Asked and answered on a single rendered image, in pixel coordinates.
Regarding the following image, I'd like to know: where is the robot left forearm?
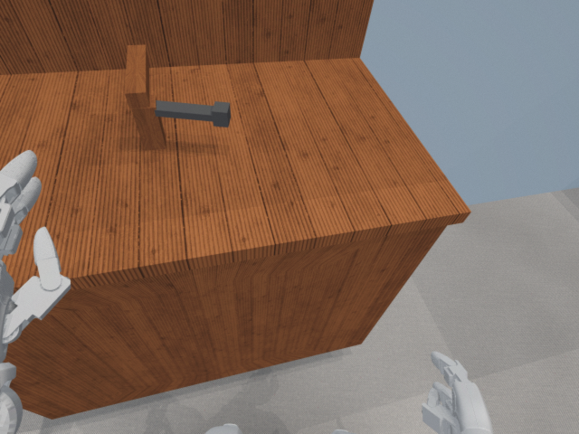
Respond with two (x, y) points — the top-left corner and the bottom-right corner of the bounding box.
(0, 363), (23, 434)

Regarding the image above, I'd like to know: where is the left robot hand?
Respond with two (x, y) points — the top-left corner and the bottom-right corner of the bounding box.
(0, 150), (71, 363)

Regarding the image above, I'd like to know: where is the right robot hand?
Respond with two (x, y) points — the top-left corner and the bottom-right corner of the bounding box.
(422, 351), (493, 434)

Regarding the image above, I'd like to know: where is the tap lever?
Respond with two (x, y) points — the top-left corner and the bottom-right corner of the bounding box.
(155, 100), (231, 127)

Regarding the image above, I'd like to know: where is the counter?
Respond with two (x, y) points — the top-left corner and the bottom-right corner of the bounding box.
(0, 0), (471, 420)

